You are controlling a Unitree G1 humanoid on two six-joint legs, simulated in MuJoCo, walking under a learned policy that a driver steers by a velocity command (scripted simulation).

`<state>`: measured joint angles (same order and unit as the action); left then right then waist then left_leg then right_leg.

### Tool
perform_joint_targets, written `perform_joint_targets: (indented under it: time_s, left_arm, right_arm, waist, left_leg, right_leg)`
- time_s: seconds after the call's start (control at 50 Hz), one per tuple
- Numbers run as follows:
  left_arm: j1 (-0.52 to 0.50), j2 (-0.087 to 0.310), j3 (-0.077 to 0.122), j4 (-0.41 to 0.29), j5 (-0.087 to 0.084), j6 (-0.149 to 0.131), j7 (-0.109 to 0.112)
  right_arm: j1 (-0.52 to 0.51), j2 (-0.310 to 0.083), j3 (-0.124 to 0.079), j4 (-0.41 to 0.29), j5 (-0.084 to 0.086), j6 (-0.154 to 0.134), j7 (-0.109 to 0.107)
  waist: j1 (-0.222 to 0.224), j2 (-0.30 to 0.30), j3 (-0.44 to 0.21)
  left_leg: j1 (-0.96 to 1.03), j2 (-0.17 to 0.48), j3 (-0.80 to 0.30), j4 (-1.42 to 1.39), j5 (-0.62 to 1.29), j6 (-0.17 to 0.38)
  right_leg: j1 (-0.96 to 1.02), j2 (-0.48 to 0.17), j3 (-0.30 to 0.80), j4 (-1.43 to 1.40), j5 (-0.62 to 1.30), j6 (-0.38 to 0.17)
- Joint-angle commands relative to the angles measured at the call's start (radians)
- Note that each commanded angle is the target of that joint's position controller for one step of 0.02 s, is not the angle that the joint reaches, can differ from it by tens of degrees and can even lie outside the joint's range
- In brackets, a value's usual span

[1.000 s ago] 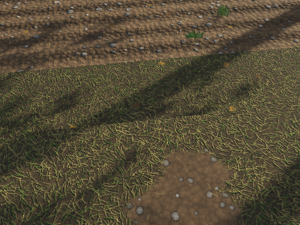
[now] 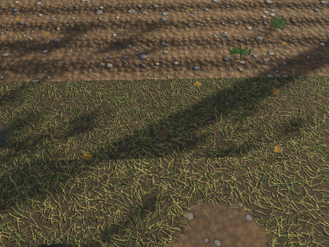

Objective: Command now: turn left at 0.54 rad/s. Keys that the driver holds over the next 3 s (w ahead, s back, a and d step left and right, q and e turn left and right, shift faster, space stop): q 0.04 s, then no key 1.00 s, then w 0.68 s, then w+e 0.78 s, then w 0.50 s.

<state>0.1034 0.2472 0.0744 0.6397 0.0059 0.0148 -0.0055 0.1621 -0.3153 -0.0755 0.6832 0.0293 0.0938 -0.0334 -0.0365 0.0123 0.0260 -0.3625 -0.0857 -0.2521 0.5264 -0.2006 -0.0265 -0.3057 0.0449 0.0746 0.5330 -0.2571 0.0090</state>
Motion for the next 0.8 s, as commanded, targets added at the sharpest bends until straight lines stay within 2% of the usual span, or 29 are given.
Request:
perform_joint_targets:
  time_s: [0.02,0.04,0.06,0.08,0.1,0.12,0.18,0.22,0.26,0.28,0.32,0.36,0.38,0.4,0.42,0.44,0.46,0.48,0.54,0.64,0.8]
  left_arm:
    - [0.138,0.198,0.054,-0.051,0.031,-0.007,0.015]
    - [0.133,0.23,0.056,-0.046,0.062,-0.017,0.006]
    - [0.054,0.177,0.038,-0.071,0.058,-0.03,0.004]
    - [-0.02,0.13,0.023,-0.075,0.039,-0.031,0.007]
    - [-0.054,0.097,0.008,-0.086,0.018,-0.031,0.012]
    - [-0.059,0.09,-0.001,-0.083,0.005,-0.029,0.018]
    - [0.024,0.077,-0.015,-0.047,0.01,-0.023,0.031]
    - [0.057,0.072,-0.02,-0.026,0.011,-0.019,0.035]
    - [0.043,0.086,-0.019,-0.015,0.008,-0.014,0.034]
    - [0.039,0.102,-0.016,-0.009,0.006,-0.01,0.031]
    - [0.069,0.134,-0.009,0.012,-0.002,0.0,0.027]
    - [0.081,0.139,-0.011,0.033,-0.02,0.008,0.028]
    - [0.115,0.135,-0.013,0.052,-0.027,0.005,0.027]
    - [0.118,0.125,-0.017,0.052,-0.021,-0.006,0.022]
    - [0.137,0.1,-0.024,0.04,0.006,-0.022,0.013]
    - [0.115,0.06,-0.035,0.037,0.018,-0.027,0.018]
    - [0.053,0.084,-0.034,0.037,0.028,-0.027,0.019]
    - [0.035,0.085,-0.033,0.04,0.027,-0.022,0.019]
    - [0.067,0.086,-0.032,0.065,0.02,0.0,0.023]
    - [0.088,0.093,-0.03,0.116,0.014,0.005,0.03]
    - [0.098,0.106,-0.027,0.197,0.008,0.008,0.051]
  right_arm:
    - [0.016,-0.037,-0.006,-0.083,-0.014,-0.017,-0.015]
    - [0.023,-0.116,-0.034,-0.098,-0.019,-0.034,-0.015]
    - [0.026,-0.188,-0.058,-0.065,-0.015,-0.036,-0.019]
    - [0.043,-0.189,-0.064,-0.041,-0.015,-0.026,-0.026]
    - [0.064,-0.17,-0.066,-0.018,-0.016,-0.009,-0.035]
    - [0.066,-0.153,-0.062,-0.018,-0.017,-0.004,-0.037]
    - [0.007,-0.08,-0.037,-0.051,-0.005,-0.007,-0.032]
    - [-0.014,-0.051,-0.023,-0.063,-0.009,-0.008,-0.028]
    - [-0.022,-0.022,-0.006,-0.069,-0.016,-0.011,-0.016]
    - [-0.029,-0.011,0.002,-0.072,-0.019,-0.014,-0.008]
    - [-0.023,-0.026,0.001,-0.067,-0.021,-0.022,0.005]
    - [0.046,-0.027,-0.002,-0.03,-0.025,-0.03,0.017]
    - [0.069,-0.035,-0.002,-0.018,-0.037,-0.032,0.021]
    - [0.081,-0.076,-0.005,-0.023,-0.05,-0.034,0.02]
    - [0.081,-0.131,-0.015,-0.027,-0.051,-0.033,0.014]
    - [0.035,-0.085,-0.007,-0.01,-0.04,-0.036,0.02]
    - [-0.008,-0.033,0.005,-0.029,-0.045,-0.044,0.027]
    - [-0.009,-0.014,0.012,-0.022,-0.054,-0.051,0.028]
    - [0.012,-0.032,0.013,-0.006,-0.044,-0.069,0.03]
    - [0.034,-0.015,0.02,0.028,-0.044,-0.071,0.024]
    - [0.047,-0.008,0.021,0.095,-0.039,-0.077,0.017]
  waist:
    - [0.027,-0.23,-0.169]
    - [0.023,-0.289,-0.144]
    - [0.001,-0.169,-0.082]
    - [-0.026,-0.131,-0.047]
    - [-0.031,-0.116,-0.03]
    - [-0.022,-0.115,-0.02]
    - [0.02,-0.118,-0.041]
    - [0.041,-0.145,-0.059]
    - [0.046,-0.175,-0.066]
    - [0.052,-0.192,-0.06]
    - [0.069,-0.203,-0.05]
    - [0.037,-0.178,-0.051]
    - [0.026,-0.152,-0.056]
    - [0.035,-0.089,-0.081]
    - [0.079,0.069,-0.127]
    - [0.083,0.183,-0.121]
    - [0.063,0.151,-0.085]
    - [0.058,0.126,-0.085]
    - [0.063,0.07,-0.047]
    - [0.061,0.024,-0.022]
    - [0.061,-0.004,-0.021]
  left_leg:
    - [-0.228,-0.053,-0.005,0.335,-0.408,0.049]
    - [-0.295,-0.036,0.03,0.553,-0.489,0.005]
    - [-0.267,0.006,0.022,0.693,-0.4,-0.01]
    - [-0.258,0.008,0.039,0.749,-0.326,-0.021]
    - [-0.257,0.01,0.053,0.782,-0.275,-0.033]
    - [-0.257,0.004,0.048,0.816,-0.236,-0.041]
    - [-0.252,0.006,0.071,0.708,-0.179,-0.055]
    - [-0.224,0.035,0.068,0.552,-0.183,-0.066]
    - [-0.117,0.079,0.119,0.367,-0.209,-0.066]
    - [-0.05,0.094,0.16,0.278,-0.236,-0.061]
    - [0.032,0.088,0.223,0.134,-0.228,-0.045]
    - [0.145,0.077,0.255,-0.101,-0.049,-0.001]
    - [0.216,0.084,0.234,-0.2,0.052,0.031]
    - [0.299,0.15,0.155,-0.187,0.187,0.068]
    - [0.345,0.236,0.084,-0.109,0.407,0.116]
    - [0.198,0.252,0.054,-0.143,0.248,0.171]
    - [0.158,0.218,0.06,-0.172,0.142,0.149]
    - [0.136,0.2,0.074,-0.182,0.098,0.12]
    - [0.114,0.172,0.092,-0.195,0.086,0.094]
    - [0.115,0.152,0.109,-0.209,0.08,0.09]
    - [0.137,0.129,0.137,-0.22,0.115,0.082]
  right_leg:
    - [0.33,-0.36,0.322,-0.185,0.473,-0.171]
    - [0.181,-0.507,0.497,-0.255,0.433,-0.319]
    - [0.104,-0.441,0.403,-0.267,0.356,-0.324]
    - [0.069,-0.357,0.289,-0.255,0.322,-0.273]
    - [0.067,-0.297,0.208,-0.246,0.29,-0.236]
    - [0.067,-0.283,0.179,-0.239,0.316,-0.231]
    - [0.147,-0.257,0.126,-0.245,0.262,-0.241]
    - [0.208,-0.26,0.13,-0.248,0.176,-0.243]
    - [0.186,-0.25,0.113,-0.258,0.083,-0.233]
    - [0.153,-0.244,0.104,-0.263,0.051,-0.23]
    - [0.127,-0.242,0.116,-0.249,0.052,-0.235]
    - [0.109,-0.235,0.113,-0.207,0.148,-0.217]
    - [0.088,-0.226,0.106,-0.193,0.208,-0.182]
    - [0.043,-0.201,0.077,-0.144,0.237,-0.124]
    - [0.007,-0.124,-0.007,-0.078,0.152,-0.073]
    - [0.078,-0.083,-0.06,-0.111,0.032,-0.015]
    - [0.107,-0.083,-0.061,-0.098,0.066,0.008]
    - [0.134,-0.085,-0.065,-0.095,0.097,0.004]
    - [0.149,-0.094,-0.06,-0.11,0.121,-0.012]
    - [0.164,-0.102,-0.054,-0.14,0.129,-0.008]
    - [0.186,-0.107,-0.053,-0.166,0.144,-0.003]
